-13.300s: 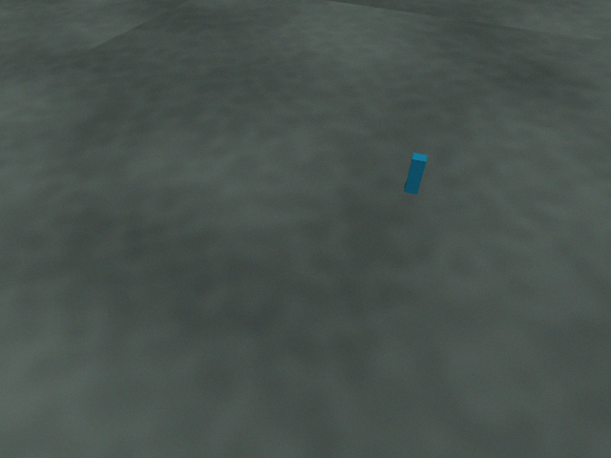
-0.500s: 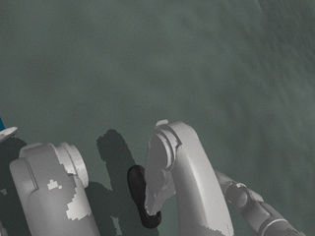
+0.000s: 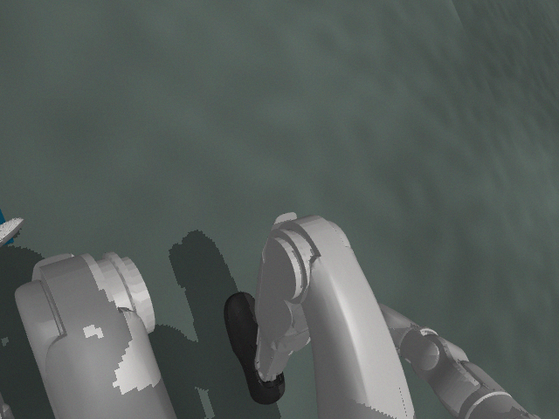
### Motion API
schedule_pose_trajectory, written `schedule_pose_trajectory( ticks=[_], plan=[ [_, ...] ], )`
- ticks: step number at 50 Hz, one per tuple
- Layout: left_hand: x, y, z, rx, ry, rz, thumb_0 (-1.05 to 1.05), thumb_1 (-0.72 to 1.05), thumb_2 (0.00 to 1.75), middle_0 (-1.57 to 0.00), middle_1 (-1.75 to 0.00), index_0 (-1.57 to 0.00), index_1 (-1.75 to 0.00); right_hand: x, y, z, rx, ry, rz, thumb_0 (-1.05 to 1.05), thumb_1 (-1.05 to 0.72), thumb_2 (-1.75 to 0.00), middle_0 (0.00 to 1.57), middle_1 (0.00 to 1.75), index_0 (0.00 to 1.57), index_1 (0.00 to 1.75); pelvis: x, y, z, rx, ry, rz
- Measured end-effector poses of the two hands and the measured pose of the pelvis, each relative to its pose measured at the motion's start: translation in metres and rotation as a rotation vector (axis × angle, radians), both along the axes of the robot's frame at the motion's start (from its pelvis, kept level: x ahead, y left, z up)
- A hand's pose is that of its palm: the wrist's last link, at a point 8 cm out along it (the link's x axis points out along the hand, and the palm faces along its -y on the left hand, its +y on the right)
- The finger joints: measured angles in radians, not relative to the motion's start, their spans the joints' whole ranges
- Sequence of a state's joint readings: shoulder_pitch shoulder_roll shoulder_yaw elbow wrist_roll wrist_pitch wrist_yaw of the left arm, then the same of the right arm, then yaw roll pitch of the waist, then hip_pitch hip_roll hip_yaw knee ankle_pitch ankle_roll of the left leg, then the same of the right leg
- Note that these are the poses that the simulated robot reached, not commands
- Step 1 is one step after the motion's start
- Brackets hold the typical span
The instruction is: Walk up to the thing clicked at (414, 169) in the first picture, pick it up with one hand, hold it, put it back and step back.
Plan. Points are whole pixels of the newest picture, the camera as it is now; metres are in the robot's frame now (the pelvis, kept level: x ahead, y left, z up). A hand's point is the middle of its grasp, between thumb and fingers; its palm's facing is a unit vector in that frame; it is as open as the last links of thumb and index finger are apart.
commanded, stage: close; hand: left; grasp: from the side
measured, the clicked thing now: out of the picture +0.40 +0.28 -0.17
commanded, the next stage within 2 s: settle in 0.32 s
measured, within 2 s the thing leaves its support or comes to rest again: leaves its support in 0.26 s
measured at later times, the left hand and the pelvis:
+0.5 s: hand out of the picture +0.39 +0.29 -0.16, palm faces +0.39 -0.92 +0.02, open 9.4 cm; pelvis +0.00 +0.00 +0.00, yaw +0 degrees
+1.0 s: hand out of the picture +0.37 +0.31 -0.08, palm faces +0.38 -0.93 -0.01, open 9.5 cm; pelvis +0.01 -0.01 +0.02, yaw +3 degrees
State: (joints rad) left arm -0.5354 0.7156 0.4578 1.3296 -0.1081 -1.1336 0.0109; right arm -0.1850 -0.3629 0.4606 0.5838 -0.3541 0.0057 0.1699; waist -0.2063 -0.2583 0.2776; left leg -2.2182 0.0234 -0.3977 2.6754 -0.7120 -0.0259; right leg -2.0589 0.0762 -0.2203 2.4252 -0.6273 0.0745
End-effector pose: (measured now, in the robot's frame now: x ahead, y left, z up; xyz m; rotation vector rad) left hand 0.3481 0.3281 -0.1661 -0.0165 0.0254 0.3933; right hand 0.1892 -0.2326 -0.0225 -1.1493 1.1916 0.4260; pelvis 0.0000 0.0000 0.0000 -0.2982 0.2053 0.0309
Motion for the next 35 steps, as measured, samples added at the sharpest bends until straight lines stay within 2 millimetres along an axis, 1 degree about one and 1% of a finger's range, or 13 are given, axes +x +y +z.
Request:
schedule_pose_trajectory(
  ticks=[10,19,28,35],
  plan=[
    [0.0,0.0,-0.004,-0.006,-0.002,0.014,0.0,-0.16,0.55,-0.86,-0.93,-0.84,-0.94,0.003,0.002,0.0,-0.002,0.001,0.01,0.0,-0.89,-0.89,0.21,0.3,0.21,0.3,0.001,0.0,0.0,-0.001,-0.001,-0.001],
    [-0.001,0.001,-0.001,-0.001,-0.011,0.007,0.01,-0.29,0.65,-0.9,-1.04,-0.89,-1.04,0.006,0.002,-0.001,0.001,0.002,0.01,0.0,-0.9,-0.89,0.21,0.3,0.21,0.3,0.001,-0.001,0.001,-0.001,0.005,0.001],
    [-0.002,0.002,0.004,0.002,-0.017,0.0,0.01,-0.32,0.72,-0.88,-1.08,-0.87,-1.09,0.008,0.003,0.0,0.007,-0.009,-0.001,0.0,-0.91,-0.9,0.21,0.3,0.21,0.3,0.001,0.0,0.002,0.001,0.011,0.002],
    [-0.003,0.009,0.018,0.013,-0.042,0.008,0.01,-0.32,0.74,-0.87,-1.1,-0.85,-1.11,0.008,0.003,0.0,0.025,-0.014,-0.026,0.0,-0.92,-0.9,0.21,0.3,0.21,0.3,0.002,-0.001,0.004,0.005,0.028,0.008]
  ],
)
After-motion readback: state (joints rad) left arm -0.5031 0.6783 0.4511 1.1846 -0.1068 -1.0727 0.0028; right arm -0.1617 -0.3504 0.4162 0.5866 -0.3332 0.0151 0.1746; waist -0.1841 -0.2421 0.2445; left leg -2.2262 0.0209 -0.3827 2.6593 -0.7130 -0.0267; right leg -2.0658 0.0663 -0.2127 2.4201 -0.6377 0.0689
